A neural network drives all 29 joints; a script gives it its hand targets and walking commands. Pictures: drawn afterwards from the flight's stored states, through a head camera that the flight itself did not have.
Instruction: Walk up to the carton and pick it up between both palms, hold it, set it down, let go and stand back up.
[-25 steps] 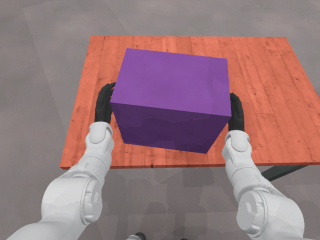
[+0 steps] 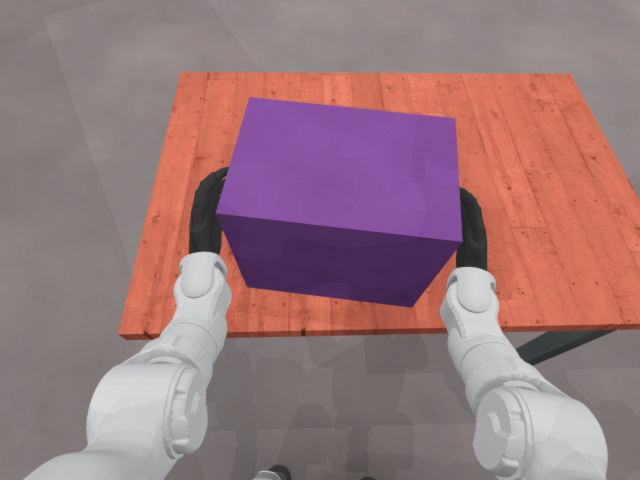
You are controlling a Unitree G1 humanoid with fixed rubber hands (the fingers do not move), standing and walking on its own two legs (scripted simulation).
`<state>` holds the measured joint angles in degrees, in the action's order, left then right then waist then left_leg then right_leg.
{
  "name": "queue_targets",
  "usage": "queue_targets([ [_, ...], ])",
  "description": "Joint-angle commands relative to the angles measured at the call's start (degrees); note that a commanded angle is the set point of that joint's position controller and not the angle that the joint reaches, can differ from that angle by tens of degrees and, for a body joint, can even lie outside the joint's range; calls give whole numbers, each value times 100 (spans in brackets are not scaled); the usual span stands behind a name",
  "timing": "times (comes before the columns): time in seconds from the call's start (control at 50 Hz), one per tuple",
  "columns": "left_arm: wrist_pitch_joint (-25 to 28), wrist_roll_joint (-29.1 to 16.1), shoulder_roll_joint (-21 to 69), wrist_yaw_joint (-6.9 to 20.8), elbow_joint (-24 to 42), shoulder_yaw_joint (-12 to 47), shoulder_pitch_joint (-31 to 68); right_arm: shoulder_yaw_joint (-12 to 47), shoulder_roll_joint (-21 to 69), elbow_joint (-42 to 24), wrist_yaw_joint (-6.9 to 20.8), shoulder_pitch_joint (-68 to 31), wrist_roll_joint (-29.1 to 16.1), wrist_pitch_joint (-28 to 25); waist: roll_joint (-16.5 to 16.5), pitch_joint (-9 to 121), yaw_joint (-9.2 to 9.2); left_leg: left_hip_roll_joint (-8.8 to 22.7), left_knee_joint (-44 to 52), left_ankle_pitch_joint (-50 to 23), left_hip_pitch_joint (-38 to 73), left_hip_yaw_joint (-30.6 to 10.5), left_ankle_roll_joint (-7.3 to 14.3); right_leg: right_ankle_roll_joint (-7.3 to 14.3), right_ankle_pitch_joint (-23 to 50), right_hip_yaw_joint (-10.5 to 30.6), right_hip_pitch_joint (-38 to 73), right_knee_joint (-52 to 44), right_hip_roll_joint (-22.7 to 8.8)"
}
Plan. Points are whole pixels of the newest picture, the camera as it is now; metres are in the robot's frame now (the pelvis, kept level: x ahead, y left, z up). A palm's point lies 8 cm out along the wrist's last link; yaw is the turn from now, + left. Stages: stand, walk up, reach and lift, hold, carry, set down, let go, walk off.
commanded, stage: reach and lift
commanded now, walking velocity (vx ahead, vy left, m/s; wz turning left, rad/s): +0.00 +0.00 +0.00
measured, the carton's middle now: (338, 212) +0.46 +0.02 +0.01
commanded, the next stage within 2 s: none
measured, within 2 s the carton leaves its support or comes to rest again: leaves its support in 0.06 s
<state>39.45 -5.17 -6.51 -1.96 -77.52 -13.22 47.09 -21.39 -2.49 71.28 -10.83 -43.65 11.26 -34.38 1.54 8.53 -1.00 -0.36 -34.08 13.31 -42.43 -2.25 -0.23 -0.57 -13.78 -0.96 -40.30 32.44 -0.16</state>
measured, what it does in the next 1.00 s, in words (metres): stands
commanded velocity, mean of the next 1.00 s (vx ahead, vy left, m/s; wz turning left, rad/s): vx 0.00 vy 0.00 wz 0.00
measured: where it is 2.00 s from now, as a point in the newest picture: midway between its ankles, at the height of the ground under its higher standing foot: outside the picture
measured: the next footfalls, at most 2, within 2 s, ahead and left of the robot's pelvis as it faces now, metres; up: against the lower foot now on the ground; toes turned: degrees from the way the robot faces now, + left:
none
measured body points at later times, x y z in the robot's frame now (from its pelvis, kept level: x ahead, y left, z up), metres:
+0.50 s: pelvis -0.01 +0.00 +0.00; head +0.10 +0.02 +0.44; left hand +0.41 +0.19 +0.02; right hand +0.40 -0.15 +0.02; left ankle +0.01 +0.12 -0.72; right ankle +0.00 -0.13 -0.72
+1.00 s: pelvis -0.01 +0.00 +0.00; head +0.06 +0.02 +0.44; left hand +0.39 +0.20 +0.02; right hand +0.40 -0.14 +0.03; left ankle +0.01 +0.12 -0.72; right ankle +0.00 -0.13 -0.72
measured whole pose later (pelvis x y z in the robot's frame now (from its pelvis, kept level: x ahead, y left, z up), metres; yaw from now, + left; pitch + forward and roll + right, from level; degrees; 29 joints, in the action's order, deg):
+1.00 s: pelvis -0.01 +0.00 +0.00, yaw +0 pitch +21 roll -1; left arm 36.6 -5.2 -7.6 -3.2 -77.6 -13.2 41.4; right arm -12.3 -2.5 77.7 -14.4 -43.2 10.7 -34.9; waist 1.5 13.2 -0.4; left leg -0.4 -34.1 12.3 -42.4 -2.2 -0.2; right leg -0.6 -12.8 -1.0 -40.3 32.4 -0.1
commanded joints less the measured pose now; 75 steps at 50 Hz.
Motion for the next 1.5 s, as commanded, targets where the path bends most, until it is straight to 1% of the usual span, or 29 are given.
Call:
queue_targets([
  [0.0,304,1617,3275,921,141,1144,2759,1787,3724,-171,1160,-2728,1312,-913,-120,4598,160,34,47,-3014,1821,612,-333,-50,4092,-181,2876,-216,118],
  [0.02,356,1683,3239,901,162,999,2523,2005,3877,-351,1158,-2599,1224,-985,-39,4760,-147,30,-55,-3256,1861,687,-278,-53,4206,-125,2873,-233,154],
  [0.04,404,1643,3121,895,158,1092,2592,1793,3547,-128,1140,-2669,1430,-1100,26,4841,123,47,77,-3141,1952,642,-287,-22,4101,-244,2825,-299,193],
  [0.1,451,1631,3061,920,88,984,2374,2038,3606,-98,1136,-2566,1294,-1225,132,4583,-142,-4,115,-3058,1772,730,-205,-17,4234,-118,2992,-294,152],
  [0.18,529,1722,3106,913,86,1077,2475,1827,3355,101,1134,-2662,1460,-1495,-51,4574,22,68,113,-3198,2136,633,-310,70,3943,-215,2467,-413,242],
  [0.28,628,1692,2914,889,3,1009,2452,1922,3336,240,1185,-2620,1519,-1588,90,4336,-154,30,171,-2734,1878,814,-209,46,3637,-132,2438,-442,190],
  [0.4,598,1716,2989,891,53,1024,2606,1942,3399,260,1127,-2728,1459,-1573,200,4489,-131,43,305,-2513,1966,810,-161,23,3426,-73,2266,-526,186],
  [0.42,569,1612,2980,878,57,1249,2673,1782,3181,516,1132,-2736,1545,-1600,-134,4622,78,82,282,-2683,2150,745,-254,90,3396,-156,2033,-504,233],
  [0.44,571,1612,3011,831,79,1167,2682,1813,3235,395,1156,-2907,1492,-1596,-31,4586,-130,133,232,-2903,2220,755,-305,62,3259,-178,1941,-492,248],
  [0.6,405,1498,3144,827,97,1326,2185,2016,3161,500,1128,-2630,1282,-1456,-203,4582,0,135,99,-3240,2352,576,-337,85,3476,-183,1890,-550,323],
  [0.62,414,1404,3145,852,431,1325,2133,2216,3345,233,1119,-2591,1265,-1470,-20,4904,-154,153,33,-3509,2504,622,-284,20,3612,-152,1935,-489,340],
  [0.66,330,1379,3123,852,273,1519,2293,2129,3286,92,1081,-2666,1135,-1410,-120,4937,94,52,64,-3299,2363,637,-316,-33,4005,-93,2126,-446,311],
  [0.72,314,1216,3162,816,640,1670,2200,2563,3474,-20,1110,-2728,967,-1316,-147,5066,-72,106,-25,-3647,2469,567,-349,-45,3944,-105,2051,-367,346],
  [0.76,241,1146,3338,807,739,1818,2472,2326,3501,120,1029,-2489,1034,-1180,-221,5037,233,89,10,-3548,2563,505,-347,-40,3890,-92,2047,-422,377],
  [0.84,122,1009,3424,773,858,1997,2774,2519,3573,-244,1045,-2963,901,-1067,-315,5116,121,120,-53,-3561,2695,477,-419,-50,3514,-108,1841,-458,387],
  [0.86,98,998,3278,777,761,1864,2589,2778,3736,-368,1044,-2908,753,-956,-229,5001,-43,74,-75,-3492,2559,517,-371,-60,3653,-72,2037,-409,358],
  [0.9,1,843,3528,770,947,2160,2880,2788,3768,-277,973,-2728,669,-801,-434,5117,290,75,-61,-3543,2662,416,-416,-23,3663,-61,2102,-448,360],
  [0.94,-132,767,3619,722,1211,2270,2906,2980,3962,-761,988,-2951,437,-663,-411,5244,146,94,-76,-3550,2862,441,-438,-40,3444,-42,2091,-461,398],
  [1.0,-257,467,3904,711,1520,2713,3498,3025,4044,-937,939,-3159,279,-406,-645,5201,449,95,-51,-3423,3010,282,-492,-10,3015,-98,1905,-554,397],
  [1.06,-306,286,3925,623,2092,2791,3792,3379,4371,-1350,941,-3175,113,-2,-706,5391,335,-7,-83,-3123,2948,395,-503,-31,2726,-34,2041,-531,376],
  [1.18,-800,-140,4367,507,2868,3329,4664,3293,4316,-2173,961,-3502,-402,775,-926,5266,560,89,-21,-2908,3618,91,-662,15,1602,-188,1579,-695,464],
  [1.22,-940,-75,4316,492,2998,3081,4620,3519,4423,-2397,1006,-3685,-549,1073,-669,4954,288,-15,66,-2578,3393,182,-556,-17,1657,-48,1993,-755,419],
  [1.3,-1520,197,4133,611,2616,2476,4973,3169,4083,-2525,1051,-3924,-710,1747,-542,3874,115,-29,517,-1779,3264,179,-406,0,1017,-21,2325,-991,288],
  [1.32,-1681,266,4280,599,3003,2435,5131,2965,3915,-2240,1103,-3761,-689,1938,-746,3595,284,4,563,-2036,3532,122,-475,38,916,-106,2270,-1010,295],
  [1.36,-2104,446,4040,650,2563,2127,4759,3049,3852,-2425,1108,-4008,-913,2234,-593,3226,-28,21,695,-1739,3409,193,-378,46,852,8,2665,-1166,243],
  [1.4,-2470,557,4051,695,2484,1798,4790,2903,3744,-2694,1125,-4486,-1022,2465,-549,2969,-58,-12,865,-1326,3366,223,-286,77,523,31,2829,-1268,210],
  [1.42,-2590,595,4035,739,2474,1814,5074,2545,3530,-2558,1143,-4496,-983,2505,-619,3079,122,5,944,-1446,3408,129,-325,110,597,-34,2826,-1295,232],
  [1.46,-2929,637,3859,745,2575,1449,4800,2828,3575,-2785,1181,-4760,-1213,2791,-294,2688,-249,-19,1114,-1123,3274,227,-184,94,403,59,3063,-1410,229],
  [1.48,-3072,540,3960,775,2661,1565,5089,2704,3625,-3137,1195,-5191,-1220,2861,-324,3027,-140,-14,1160,-1107,3355,189,-206,101,416,16,3061,-1411,274],
])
